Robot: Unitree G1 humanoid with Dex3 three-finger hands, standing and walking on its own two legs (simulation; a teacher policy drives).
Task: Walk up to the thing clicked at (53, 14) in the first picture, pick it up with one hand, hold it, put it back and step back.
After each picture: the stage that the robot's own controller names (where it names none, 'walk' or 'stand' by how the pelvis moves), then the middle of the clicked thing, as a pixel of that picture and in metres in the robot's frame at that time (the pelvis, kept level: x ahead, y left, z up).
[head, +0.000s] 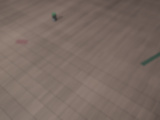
stand; (54, 16) +2.15 +0.48 -0.72
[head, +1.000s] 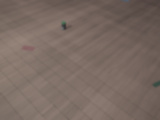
walk; (63, 25) +2.04 +0.24 -0.70
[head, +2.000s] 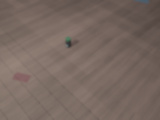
walk; (68, 42) +1.42 +0.17 -0.71
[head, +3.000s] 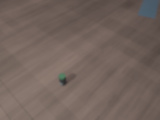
walk; (62, 79) +0.92 +0.21 -0.71
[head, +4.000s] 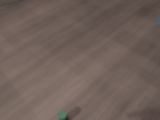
walk; (63, 117) +0.54 +0.24 -0.70
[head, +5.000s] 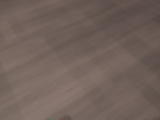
stand; out of the picture +0.41 +0.29 -0.69
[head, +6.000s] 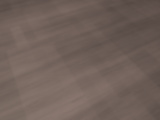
stand; out of the picture +0.40 +0.25 -0.72
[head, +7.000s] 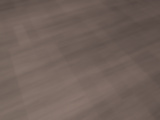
walk; out of the picture +0.39 +0.25 -0.72
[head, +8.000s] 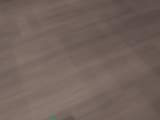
walk; out of the picture +0.44 +0.25 -0.69
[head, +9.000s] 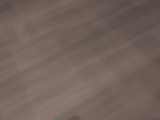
stand; out of the picture +0.43 +0.30 -0.70
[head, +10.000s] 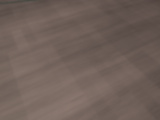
stand; out of the picture +0.44 +0.25 -0.72
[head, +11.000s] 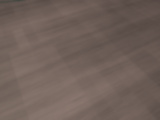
stand; out of the picture +0.43 +0.25 -0.72
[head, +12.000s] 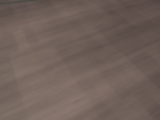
stand; out of the picture +0.42 +0.25 -0.72
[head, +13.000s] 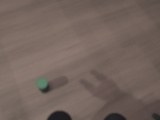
go down; (43, 85) +0.46 +0.24 -0.50
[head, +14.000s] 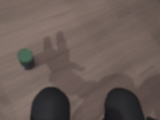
go down; (26, 59) +0.49 +0.27 -0.30
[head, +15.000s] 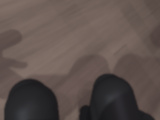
close in; out of the picture +0.46 +0.31 -0.24
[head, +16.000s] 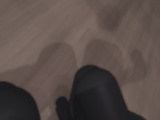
close in; out of the picture +0.45 +0.34 -0.22
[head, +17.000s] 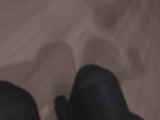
lift; out of the picture +0.44 +0.34 -0.23
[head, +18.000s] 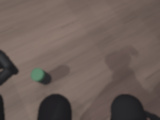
lift; (41, 76) +0.45 +0.24 -0.36
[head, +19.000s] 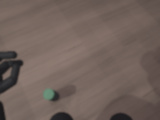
close; (51, 95) +0.42 +0.22 -0.50
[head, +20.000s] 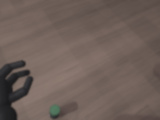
go down; (54, 112) +0.41 +0.19 -0.59
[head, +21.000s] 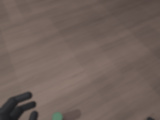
stand; (57, 118) +0.40 +0.19 -0.59
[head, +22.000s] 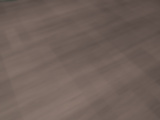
stand; out of the picture +0.39 +0.19 -0.65
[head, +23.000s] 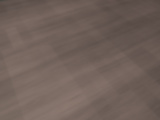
stand; out of the picture +0.39 +0.20 -0.65
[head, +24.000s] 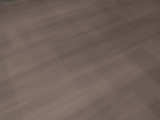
stand; out of the picture +0.39 +0.19 -0.65
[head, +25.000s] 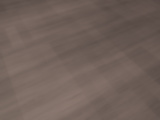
hold; out of the picture +0.39 +0.19 -0.65
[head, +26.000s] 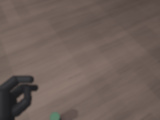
close; (55, 119) +0.41 +0.20 -0.61
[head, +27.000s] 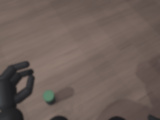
close; (49, 98) +0.42 +0.21 -0.51
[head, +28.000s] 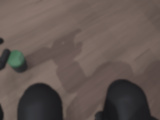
hold; (18, 62) +0.45 +0.25 -0.26
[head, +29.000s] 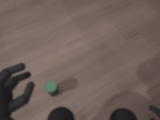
close; (52, 88) +0.44 +0.21 -0.46
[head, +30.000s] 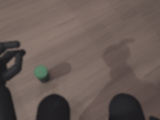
close; (42, 74) +0.46 +0.22 -0.37
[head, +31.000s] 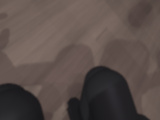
hold; out of the picture +0.43 +0.28 -0.23
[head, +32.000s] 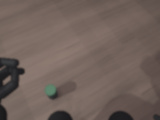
close; (51, 92) +0.44 +0.21 -0.49
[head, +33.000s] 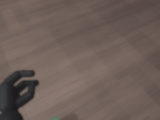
close; out of the picture +0.41 +0.20 -0.65
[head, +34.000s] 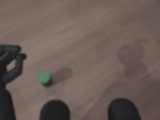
close; (45, 79) +0.46 +0.22 -0.42
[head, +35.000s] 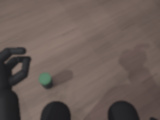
close; (46, 81) +0.46 +0.22 -0.42
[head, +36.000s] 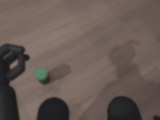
close; (43, 76) +0.46 +0.22 -0.40
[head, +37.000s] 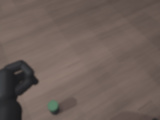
hold; (53, 107) +0.44 +0.21 -0.56
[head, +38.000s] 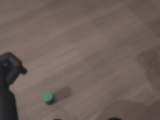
crouch; (48, 98) +0.44 +0.21 -0.53
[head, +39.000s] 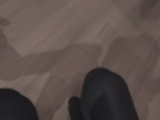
lower; out of the picture +0.45 +0.28 -0.24
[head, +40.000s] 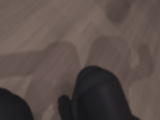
lower; out of the picture +0.44 +0.31 -0.23
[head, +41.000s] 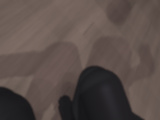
lower; out of the picture +0.44 +0.31 -0.23
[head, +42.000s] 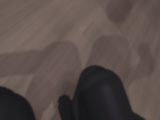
lower; out of the picture +0.44 +0.32 -0.23
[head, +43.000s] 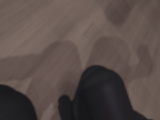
open; out of the picture +0.46 +0.32 -0.23
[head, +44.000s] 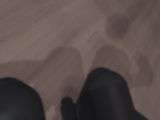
stand; out of the picture +0.51 +0.34 -0.26
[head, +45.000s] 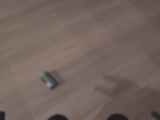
stand; (48, 80) +0.54 +0.23 -0.54
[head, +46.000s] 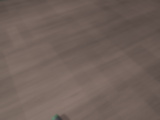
stand; out of the picture +0.52 +0.20 -0.69
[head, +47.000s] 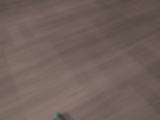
stand; out of the picture +0.53 +0.20 -0.69
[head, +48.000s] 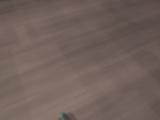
stand; out of the picture +0.54 +0.18 -0.73
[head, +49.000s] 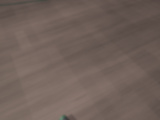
stand; out of the picture +0.53 +0.19 -0.75
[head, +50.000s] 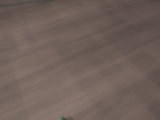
stand; out of the picture +0.52 +0.19 -0.75
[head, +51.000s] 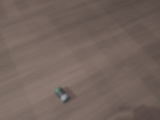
walk; (62, 94) +0.57 +0.14 -0.72
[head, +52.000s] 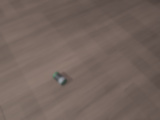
walk; (59, 78) +0.75 +0.22 -0.73
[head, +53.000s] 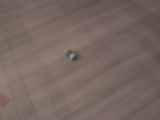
walk; (71, 55) +1.07 +0.22 -0.72
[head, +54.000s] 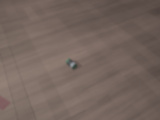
stand; (71, 63) +1.15 +0.17 -0.74
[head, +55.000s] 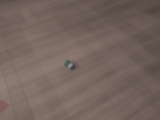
stand; (69, 64) +1.17 +0.19 -0.75
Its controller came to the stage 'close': yes
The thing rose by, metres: 0.01
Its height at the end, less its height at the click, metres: -0.02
